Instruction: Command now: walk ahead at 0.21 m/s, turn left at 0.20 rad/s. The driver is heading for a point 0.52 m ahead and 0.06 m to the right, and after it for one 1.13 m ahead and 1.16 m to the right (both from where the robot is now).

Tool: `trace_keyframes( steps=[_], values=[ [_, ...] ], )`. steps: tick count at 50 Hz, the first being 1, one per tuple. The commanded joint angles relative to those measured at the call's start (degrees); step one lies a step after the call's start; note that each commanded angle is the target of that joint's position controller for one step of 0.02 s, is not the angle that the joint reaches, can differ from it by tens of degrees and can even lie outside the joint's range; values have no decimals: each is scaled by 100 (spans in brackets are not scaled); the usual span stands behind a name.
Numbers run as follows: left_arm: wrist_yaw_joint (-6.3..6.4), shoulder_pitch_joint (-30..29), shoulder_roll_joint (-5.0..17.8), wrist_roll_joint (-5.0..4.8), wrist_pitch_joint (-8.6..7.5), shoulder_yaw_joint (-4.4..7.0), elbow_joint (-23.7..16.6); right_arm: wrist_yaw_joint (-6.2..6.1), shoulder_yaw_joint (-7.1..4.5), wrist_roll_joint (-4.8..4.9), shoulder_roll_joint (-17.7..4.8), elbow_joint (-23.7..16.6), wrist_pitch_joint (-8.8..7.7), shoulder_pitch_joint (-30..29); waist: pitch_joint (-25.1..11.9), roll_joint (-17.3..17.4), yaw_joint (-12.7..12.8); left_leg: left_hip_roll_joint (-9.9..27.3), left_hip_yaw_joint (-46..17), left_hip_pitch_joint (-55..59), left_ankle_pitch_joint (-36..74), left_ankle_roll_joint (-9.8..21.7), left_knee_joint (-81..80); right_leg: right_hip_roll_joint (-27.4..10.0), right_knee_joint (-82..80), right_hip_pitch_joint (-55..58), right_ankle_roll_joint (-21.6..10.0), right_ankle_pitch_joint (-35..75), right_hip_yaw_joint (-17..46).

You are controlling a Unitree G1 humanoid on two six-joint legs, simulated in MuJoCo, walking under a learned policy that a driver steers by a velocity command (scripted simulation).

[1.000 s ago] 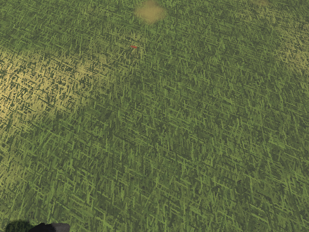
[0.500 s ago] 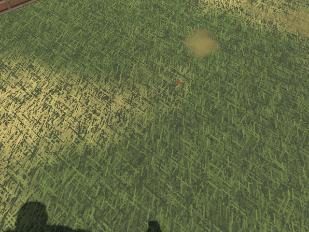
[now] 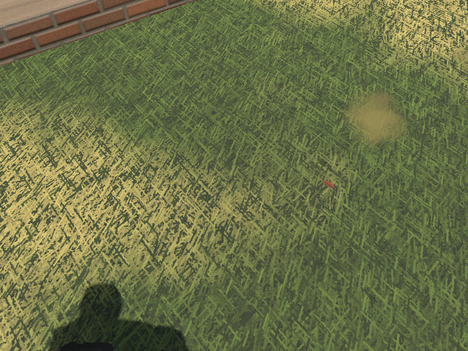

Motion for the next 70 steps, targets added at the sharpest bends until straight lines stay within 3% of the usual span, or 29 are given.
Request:
trace_keyframes(
  steps=[1, 3, 9, 13, 14, 15, 16, 17, 20, 22, 27, 32, 34, 36, 37, 38, 39, 40, 43, 50, 55, 58, 59, 60, 61, 62, 64, 67, 70],
  values=[
    [-30, 380, 698, -88, 133, 159, -164, -26, -195, -12, -730, -264, 170, 355, -825, -730, 195, 625, 239, -1415, 211, -286, 765, -1749, -1294, 1834, -974, -1747, 2431],
    [30, 181, 976, -60, 202, 242, -140, 7, -156, -21, -567, -301, 142, 259, -404, -1197, 114, 658, 642, -955, 584, -263, 131, -1358, -1770, 999, -827, -2215, 1938],
    [83, 382, 1082, -213, 173, 314, 14, 77, -58, -40, -313, -174, -208, 103, -630, -1027, 220, 701, 933, 111, 1285, 90, -1783, -1388, -1893, 881, -1069, -1860, 1481],
    [63, 379, 962, -271, 266, 267, 87, 118, -68, -54, -270, 14, -303, 435, -482, -810, -71, 580, 1151, 1185, 1876, 370, -2988, -1188, -1528, 215, -769, -2553, 1235],
    [50, 273, 735, -241, 249, 194, 47, 102, -83, -53, -338, 61, -322, 717, -477, -624, -212, 871, 776, 1618, 1576, 521, -3210, -997, -1051, -217, -560, -2598, 1052],
    [11, 37, 298, -174, 200, 66, -89, 58, -140, -72, -629, 123, -337, 1235, -494, 293, -381, 1877, -590, 2115, 618, 859, -3928, -496, 461, -995, -207, -2449, 458],
    [-11, -34, 334, -261, 80, 78, -276, 96, -322, -112, -1266, 133, -322, 1247, 50, 1439, -349, 2791, -2321, 2089, -814, 1462, -4807, 30, 1549, -2253, -73, -2320, -207],
    [-4, -108, 796, -301, 0, 206, -251, 83, -284, -151, -1045, 81, -411, 1086, 398, 928, -330, 2884, -2473, 1910, -853, 1584, -4879, -360, 2317, -2567, -101, -2109, 291],
    [-59, 193, 789, -276, -23, 257, -20, 70, -179, -53, -605, 21, -544, 726, 285, 529, -120, 2427, -1128, 2362, 776, 1116, -4796, -494, 2600, -2881, -76, -1023, 667],
    [-93, 168, 631, -257, 12, 246, 23, 59, -147, -132, -501, 28, -573, 697, 171, 431, -109, 2186, -257, 2162, 2054, 968, -4836, -451, 2587, -2519, 75, -384, 572],
    [-186, -340, 335, -243, 130, 129, -242, 54, -182, -107, -582, 167, -567, 724, 320, 447, -254, 1919, 1061, 1508, 3100, 870, -4934, -538, 1535, -1659, 309, 711, 27],
    [-361, -849, 348, -266, 117, 87, -586, 63, -252, 4, -769, 395, -479, 958, 556, 372, -338, 2220, 1461, 1996, 3799, 798, -4702, -481, 720, -1364, -55, 385, -329],
    [-405, -685, 516, -242, 117, 166, -644, 35, -295, 37, -905, 388, -416, 864, 301, 511, -108, 2266, 1678, 2284, 5880, 678, -4046, -215, 632, -842, -304, -149, -627],
    [-361, 638, 943, -250, 151, 419, -345, -33, -317, 36, -1011, 340, -324, 762, -568, 551, 662, 2084, 1976, 2057, 7594, 449, -2255, 250, 404, 998, -637, -165, -856],
    [-255, 1553, 1313, -277, 199, 602, -126, -73, -282, -12, -971, 246, -351, 808, -1076, 245, 1085, 1904, 1973, 853, 6669, 237, -816, 14, 366, 2730, -879, -28, -206],
    [-167, 1847, 2026, -292, 214, 727, -109, 45, 16, -219, -95, -86, -500, 1407, -1883, -1477, 605, 901, 1755, -1812, 1416, -185, 1610, -1742, 165, 5089, -2013, -748, 3013],
    [-132, 1949, 1695, -250, 192, 615, -239, 99, -9, -49, -414, -131, -735, 921, -2768, -1106, 888, 438, 463, -2322, -13, -190, 2503, -2304, -940, 5281, -2344, -911, 4800],
    [-126, 1641, 1416, -160, 148, 519, -218, 128, -117, 168, -750, -348, -833, 234, -1872, -835, 962, 756, 293, -2728, 381, -95, 2545, -2059, -967, 4671, -1959, 99, 3716],
    [-74, 635, 980, -155, 144, 396, -423, 2, -173, -92, -777, -359, -769, 131, -682, -264, 224, 1252, 443, -1813, 1063, -124, 1523, -1360, -930, 2097, -1535, 2572, 1789],
    [118, 492, 1149, -198, 286, 453, -285, -26, -40, -188, -284, -510, -437, -174, -741, -563, 71, 849, 686, -1010, 2430, -460, -594, -776, -912, 747, -1268, 3285, 980],
    [225, 707, 1182, -247, 522, 469, -187, 80, -59, -79, -411, -750, -417, -937, -782, -710, 347, 536, 462, -778, 2838, -428, -1928, -826, -498, 1138, -992, 1966, 1662],
    [244, 508, 1085, -258, 574, 436, -272, 110, -161, -99, -568, -758, -479, -746, -719, -880, 139, 477, 357, -367, 2743, -212, -2822, -763, 19, 1427, -784, 1284, 2260],
    [245, 425, 977, -262, 575, 400, -326, 92, -190, -132, -622, -734, -528, -568, -734, -854, 7, 662, 362, 166, 3507, -49, -3395, -526, 360, 1294, -580, 894, 2235],
    [234, 589, 662, -162, 548, 298, -425, 29, -259, -231, -980, -785, -537, -380, -1157, -165, 78, 1734, -432, 1170, 4951, 350, -3356, -122, 1386, 812, -279, -377, 1777],
    [236, 1382, 499, -192, 527, 255, -396, 1, -287, -396, -1140, -808, -423, -407, -1435, 1300, 481, 3004, -1984, 2204, 6319, 1448, -3341, 704, 2554, -470, 93, -3423, 980],
    [216, 1574, 1044, -184, 526, 366, -293, 7, -267, -255, -857, -775, -355, -220, -1617, 1306, 372, 3317, -2677, 2175, 5570, 1832, -3470, 316, 3616, -840, 342, -3538, 813],
    [255, 1112, 1326, -270, 697, 516, -198, -11, -148, -198, -452, -881, -270, -554, -1013, 460, 257, 2569, -1327, 1530, 4313, 1407, -3485, -6, 4354, -1030, 591, -2700, 650],
    [270, 958, 938, -285, 866, 453, -318, -52, -153, -216, -493, -892, -166, -934, -530, 599, 323, 1977, -194, 600, 3569, 1189, -3862, -158, 4007, -675, 720, -2014, 260],
    [243, 773, 728, -254, 849, 395, -479, -83, -214, -215, -547, -822, -116, -859, -695, 818, 193, 2069, 176, 828, 3737, 1352, -3912, -286, 3211, -471, 742, -1915, 41]
  ],
)
Velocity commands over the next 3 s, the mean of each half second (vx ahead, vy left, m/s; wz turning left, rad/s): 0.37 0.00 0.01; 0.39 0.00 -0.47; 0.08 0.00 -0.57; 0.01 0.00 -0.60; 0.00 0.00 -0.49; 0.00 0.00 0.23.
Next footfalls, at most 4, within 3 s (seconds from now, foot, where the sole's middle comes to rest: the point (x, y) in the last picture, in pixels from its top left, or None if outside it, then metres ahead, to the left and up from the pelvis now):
0.28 left None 0.10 0.13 -0.76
0.74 right None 0.41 -0.15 -0.76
1.20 left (253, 290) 0.64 -0.03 -0.76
1.60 right None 0.43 -0.20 -0.76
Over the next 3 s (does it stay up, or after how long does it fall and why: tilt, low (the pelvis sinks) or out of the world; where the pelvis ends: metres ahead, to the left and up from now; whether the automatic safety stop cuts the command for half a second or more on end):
stays up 0.47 -0.07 0.00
